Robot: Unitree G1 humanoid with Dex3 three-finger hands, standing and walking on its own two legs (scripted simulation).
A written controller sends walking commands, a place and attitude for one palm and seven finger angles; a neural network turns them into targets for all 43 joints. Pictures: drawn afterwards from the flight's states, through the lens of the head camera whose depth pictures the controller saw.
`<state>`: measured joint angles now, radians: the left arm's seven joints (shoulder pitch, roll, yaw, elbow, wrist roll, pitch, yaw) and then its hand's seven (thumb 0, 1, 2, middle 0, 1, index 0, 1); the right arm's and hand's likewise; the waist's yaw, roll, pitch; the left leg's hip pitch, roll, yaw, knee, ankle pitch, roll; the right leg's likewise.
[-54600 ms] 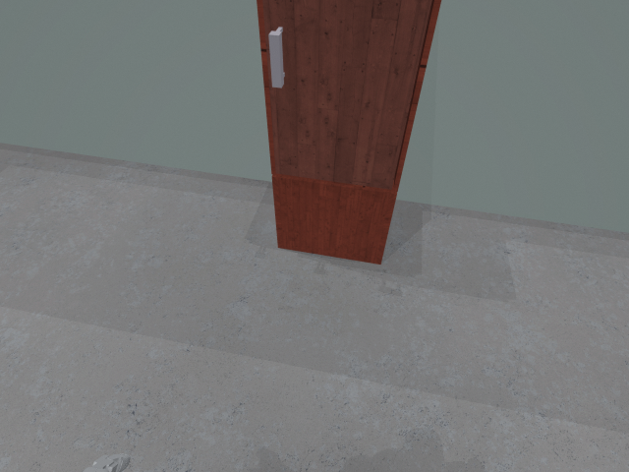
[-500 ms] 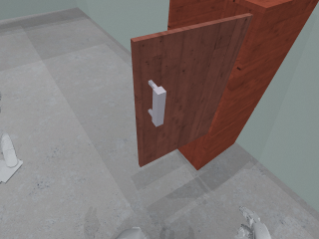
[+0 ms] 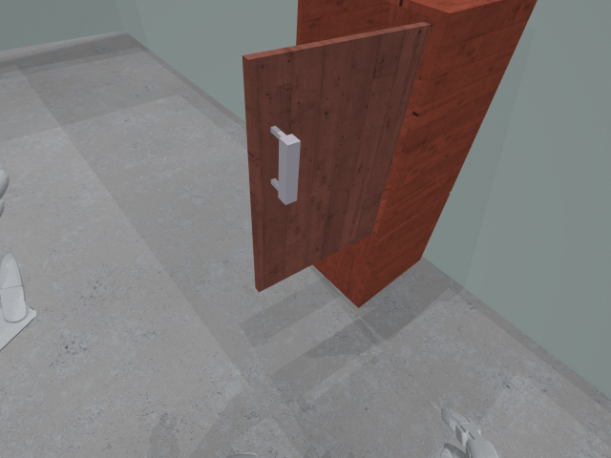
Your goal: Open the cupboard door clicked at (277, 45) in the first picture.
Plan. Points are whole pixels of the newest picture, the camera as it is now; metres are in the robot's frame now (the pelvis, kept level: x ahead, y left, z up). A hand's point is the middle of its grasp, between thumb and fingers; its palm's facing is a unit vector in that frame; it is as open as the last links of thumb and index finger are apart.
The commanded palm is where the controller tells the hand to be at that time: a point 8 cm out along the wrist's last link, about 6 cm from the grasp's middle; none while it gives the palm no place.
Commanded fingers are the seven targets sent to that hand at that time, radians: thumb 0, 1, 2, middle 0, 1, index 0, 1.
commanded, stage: stop stepping back and stand still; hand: left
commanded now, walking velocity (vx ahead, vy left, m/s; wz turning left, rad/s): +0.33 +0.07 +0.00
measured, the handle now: (281, 164) +0.58 +0.11 +0.07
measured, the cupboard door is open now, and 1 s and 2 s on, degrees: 84 84 84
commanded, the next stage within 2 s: let the arm hang, fingers relaxed in 0.62 s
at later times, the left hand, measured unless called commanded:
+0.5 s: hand out of the picture +0.12 +0.26 +0.19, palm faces +0.54 -0.68 -0.50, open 7.4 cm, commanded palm +0.08 +0.27 +0.19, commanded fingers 0.00 0.90 0.90 -0.20 -0.30 -0.20 -0.30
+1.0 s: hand out of the picture +0.02 +0.17 -0.14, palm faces +0.05 -0.97 -0.24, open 7.4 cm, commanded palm none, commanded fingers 0.00 0.90 0.90 -0.20 -0.30 -0.20 -0.30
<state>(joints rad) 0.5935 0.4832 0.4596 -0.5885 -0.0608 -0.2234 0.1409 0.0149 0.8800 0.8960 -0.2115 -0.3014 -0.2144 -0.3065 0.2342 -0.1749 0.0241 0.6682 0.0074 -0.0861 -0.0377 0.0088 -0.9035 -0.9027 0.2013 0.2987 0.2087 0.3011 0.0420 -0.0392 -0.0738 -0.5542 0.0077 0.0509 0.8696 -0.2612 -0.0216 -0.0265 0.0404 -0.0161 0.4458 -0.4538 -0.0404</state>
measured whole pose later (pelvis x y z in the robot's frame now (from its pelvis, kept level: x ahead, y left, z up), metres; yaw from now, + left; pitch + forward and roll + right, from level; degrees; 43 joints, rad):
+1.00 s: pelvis -0.05 -0.02 +0.00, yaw +5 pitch +0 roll +1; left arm 0.28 0.18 -0.01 0.73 0.03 0.04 0.00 0.02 0.90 0.90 -0.20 -0.30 -0.20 -0.30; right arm 0.17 -0.23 0.00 0.83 -0.02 0.02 0.00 0.01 -0.91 -0.90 0.20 0.30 0.20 0.30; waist -0.02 0.02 0.06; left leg -0.32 0.00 0.00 0.66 -0.37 0.00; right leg -0.27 -0.01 -0.06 0.65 -0.38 -0.04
